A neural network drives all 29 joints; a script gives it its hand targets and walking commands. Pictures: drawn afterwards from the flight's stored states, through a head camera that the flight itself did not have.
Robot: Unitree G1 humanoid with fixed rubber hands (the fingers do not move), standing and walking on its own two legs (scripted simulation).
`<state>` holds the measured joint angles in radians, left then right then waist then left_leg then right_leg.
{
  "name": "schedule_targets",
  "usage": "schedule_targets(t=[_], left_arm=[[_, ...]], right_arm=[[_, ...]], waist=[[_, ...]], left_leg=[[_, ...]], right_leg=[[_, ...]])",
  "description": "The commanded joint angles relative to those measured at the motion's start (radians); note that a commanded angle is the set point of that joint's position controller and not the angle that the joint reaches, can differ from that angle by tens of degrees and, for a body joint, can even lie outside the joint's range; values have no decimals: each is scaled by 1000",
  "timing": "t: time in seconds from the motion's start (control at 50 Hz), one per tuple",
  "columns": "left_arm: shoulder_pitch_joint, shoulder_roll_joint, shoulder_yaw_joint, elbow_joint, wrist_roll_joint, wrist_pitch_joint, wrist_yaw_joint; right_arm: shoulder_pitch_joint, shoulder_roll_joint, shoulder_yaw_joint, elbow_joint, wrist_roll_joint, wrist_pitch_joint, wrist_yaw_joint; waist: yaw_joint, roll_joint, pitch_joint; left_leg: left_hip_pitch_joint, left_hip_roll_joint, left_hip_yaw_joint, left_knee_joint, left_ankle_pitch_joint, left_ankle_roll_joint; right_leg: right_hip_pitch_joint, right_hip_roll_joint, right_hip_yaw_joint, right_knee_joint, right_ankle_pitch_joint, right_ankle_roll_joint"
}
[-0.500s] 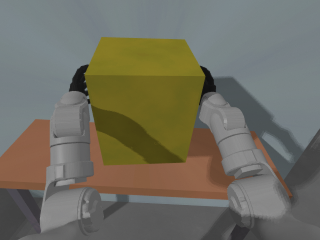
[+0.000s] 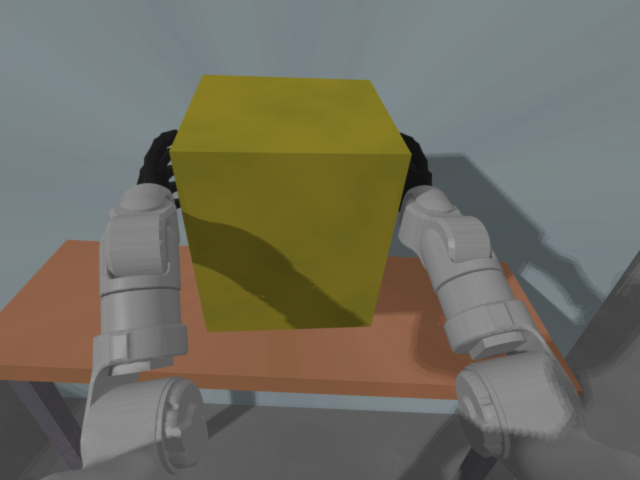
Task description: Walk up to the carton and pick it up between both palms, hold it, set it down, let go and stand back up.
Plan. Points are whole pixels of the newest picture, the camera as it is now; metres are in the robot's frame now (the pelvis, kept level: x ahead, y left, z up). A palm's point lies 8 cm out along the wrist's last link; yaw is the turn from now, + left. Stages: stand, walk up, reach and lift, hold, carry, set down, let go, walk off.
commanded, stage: hold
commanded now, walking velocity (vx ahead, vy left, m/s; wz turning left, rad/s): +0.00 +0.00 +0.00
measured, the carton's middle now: (289, 204) +0.40 +0.01 +0.22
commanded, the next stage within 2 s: none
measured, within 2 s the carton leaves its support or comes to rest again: neither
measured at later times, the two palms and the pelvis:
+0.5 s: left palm (154, 196) +0.37 +0.16 +0.25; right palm (412, 193) +0.37 -0.14 +0.25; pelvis +0.00 +0.00 +0.00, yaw +0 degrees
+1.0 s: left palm (156, 194) +0.37 +0.16 +0.25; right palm (413, 193) +0.37 -0.14 +0.25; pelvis +0.00 +0.00 +0.00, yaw +0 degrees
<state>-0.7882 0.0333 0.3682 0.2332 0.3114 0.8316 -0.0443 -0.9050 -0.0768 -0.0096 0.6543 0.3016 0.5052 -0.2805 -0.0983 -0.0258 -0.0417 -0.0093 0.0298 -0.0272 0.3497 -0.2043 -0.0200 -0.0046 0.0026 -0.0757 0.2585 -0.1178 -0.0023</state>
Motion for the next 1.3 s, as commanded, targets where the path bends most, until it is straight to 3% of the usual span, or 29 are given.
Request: schedule_targets(t=[0.0,0.18,0.26,0.36,0.48,0.72,0.84,0.98,1.12,1.28], left_arm=[[-769,-606,-471,-95,-179,-69,-127],[-774,-594,-443,-46,-169,-77,-121],[-768,-597,-451,-63,-176,-76,-127],[-749,-602,-473,-99,-183,-72,-127],[-756,-607,-481,-114,-183,-64,-131],[-767,-593,-441,-44,-169,-74,-126],[-767,-600,-456,-70,-185,-77,-122],[-778,-596,-448,-59,-173,-74,-130],[-767,-593,-455,-85,-178,-74,-124],[-762,-601,-468,-86,-176,-65,-129]], right_arm=[[-806,637,296,-321,118,-49,127],[-800,632,278,-268,98,-50,133],[-782,628,275,-271,103,-49,127],[-773,625,304,-316,128,-46,117],[-788,630,303,-339,126,-40,119],[-795,632,272,-265,99,-44,131],[-794,635,292,-294,114,-47,122],[-803,636,279,-290,107,-41,125],[-798,640,297,-300,122,-42,122],[-791,630,294,-312,119,-36,117]], waist=[[1,73,-358],[5,63,-343],[-12,70,-361],[-10,79,-386],[-8,85,-363],[4,71,-330],[-3,70,-381],[-1,70,-351],[6,73,-373],[-8,80,-349]], left_leg=[[-37,-71,27,-38,257,-28],[-56,-72,29,-51,209,-15],[-42,-74,27,-42,254,-23],[-15,-78,23,-23,324,-38],[-34,-74,23,-35,288,-34],[-71,-70,30,-61,186,-14],[-31,-77,25,-35,270,-24],[-54,-75,28,-47,221,-20],[-37,-75,29,-37,266,-26],[-40,-76,26,-38,261,-29]], right_leg=[[181,67,22,16,127,38],[163,62,30,9,96,41],[183,65,29,13,137,41],[206,69,27,20,203,46],[194,67,27,19,167,39],[164,64,29,11,80,40],[184,67,33,15,156,42],[171,64,30,13,109,44],[194,65,30,20,158,43],[181,68,30,16,146,43]])
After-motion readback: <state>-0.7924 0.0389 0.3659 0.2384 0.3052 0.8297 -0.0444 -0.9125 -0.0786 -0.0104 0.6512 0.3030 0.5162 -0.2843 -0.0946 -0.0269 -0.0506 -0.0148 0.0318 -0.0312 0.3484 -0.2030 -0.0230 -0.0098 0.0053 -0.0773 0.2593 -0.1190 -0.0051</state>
